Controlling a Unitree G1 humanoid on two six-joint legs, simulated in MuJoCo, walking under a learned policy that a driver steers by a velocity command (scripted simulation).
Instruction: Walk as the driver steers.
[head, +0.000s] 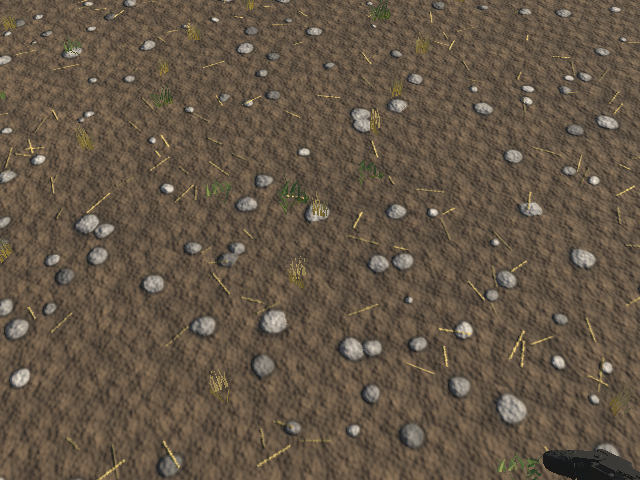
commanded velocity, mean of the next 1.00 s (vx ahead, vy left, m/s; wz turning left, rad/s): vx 0.22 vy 0.00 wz -0.39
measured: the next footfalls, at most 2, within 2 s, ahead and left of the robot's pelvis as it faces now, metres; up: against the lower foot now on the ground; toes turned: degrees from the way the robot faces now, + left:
left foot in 0.04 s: +0.20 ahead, +0.12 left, +0.00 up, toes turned +2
right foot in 0.52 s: +0.42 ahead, -0.11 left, +0.00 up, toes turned -11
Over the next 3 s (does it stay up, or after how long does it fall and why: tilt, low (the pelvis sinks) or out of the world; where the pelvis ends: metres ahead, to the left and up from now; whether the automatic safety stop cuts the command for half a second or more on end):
stays up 0.79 -0.33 0.01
